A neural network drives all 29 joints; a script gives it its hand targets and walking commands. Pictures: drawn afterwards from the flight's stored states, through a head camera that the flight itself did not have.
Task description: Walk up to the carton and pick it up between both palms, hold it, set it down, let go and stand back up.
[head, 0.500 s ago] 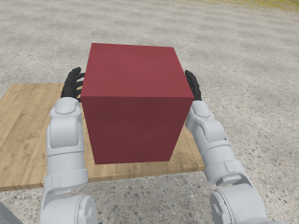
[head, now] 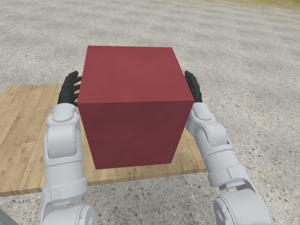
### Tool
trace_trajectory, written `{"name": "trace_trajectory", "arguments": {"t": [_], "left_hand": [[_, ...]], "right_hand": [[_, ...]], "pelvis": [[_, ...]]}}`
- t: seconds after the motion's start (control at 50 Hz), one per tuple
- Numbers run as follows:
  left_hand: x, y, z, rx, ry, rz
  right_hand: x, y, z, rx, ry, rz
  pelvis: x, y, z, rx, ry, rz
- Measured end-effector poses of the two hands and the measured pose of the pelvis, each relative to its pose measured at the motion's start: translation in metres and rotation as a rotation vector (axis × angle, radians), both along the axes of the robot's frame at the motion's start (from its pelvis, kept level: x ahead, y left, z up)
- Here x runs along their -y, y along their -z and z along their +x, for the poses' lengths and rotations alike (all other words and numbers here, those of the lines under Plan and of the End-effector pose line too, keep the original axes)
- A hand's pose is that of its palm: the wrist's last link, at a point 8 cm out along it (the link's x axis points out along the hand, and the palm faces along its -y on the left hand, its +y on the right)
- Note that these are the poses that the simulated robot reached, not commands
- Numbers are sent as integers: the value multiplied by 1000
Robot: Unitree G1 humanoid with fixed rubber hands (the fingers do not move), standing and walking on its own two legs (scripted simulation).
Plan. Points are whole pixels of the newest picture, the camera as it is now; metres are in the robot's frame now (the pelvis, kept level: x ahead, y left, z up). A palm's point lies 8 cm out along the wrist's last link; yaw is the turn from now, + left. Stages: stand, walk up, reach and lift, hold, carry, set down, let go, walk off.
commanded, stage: hold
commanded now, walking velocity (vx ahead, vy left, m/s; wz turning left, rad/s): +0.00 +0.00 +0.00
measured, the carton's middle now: (133, 109) +0.37 +0.01 +0.16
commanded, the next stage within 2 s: none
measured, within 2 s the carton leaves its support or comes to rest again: neither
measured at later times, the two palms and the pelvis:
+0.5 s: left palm (69, 103) +0.35 +0.16 +0.20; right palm (193, 103) +0.35 -0.14 +0.20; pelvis -0.01 +0.00 +0.00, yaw +0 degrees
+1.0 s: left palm (70, 104) +0.35 +0.16 +0.20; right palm (194, 105) +0.35 -0.15 +0.19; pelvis +0.00 +0.00 +0.00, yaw +0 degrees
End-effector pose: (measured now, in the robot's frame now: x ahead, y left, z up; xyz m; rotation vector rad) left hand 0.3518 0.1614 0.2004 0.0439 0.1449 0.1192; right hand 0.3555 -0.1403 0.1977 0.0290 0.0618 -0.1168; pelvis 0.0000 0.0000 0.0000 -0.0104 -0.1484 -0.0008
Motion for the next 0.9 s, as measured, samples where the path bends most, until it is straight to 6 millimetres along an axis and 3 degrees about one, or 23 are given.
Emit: {"name": "trace_trajectory", "arguments": {"t": [0.42,0.9], "left_hand": [[4,-5,1,-15,8,13],[4,2,4,-6,13,12]], "right_hand": [[3,2,-3,-14,13,-2],[4,5,-1,-6,15,-7]], "pelvis": [[1,0,-10,-4,11,1],[0,0,-2,6,1,-2]]}}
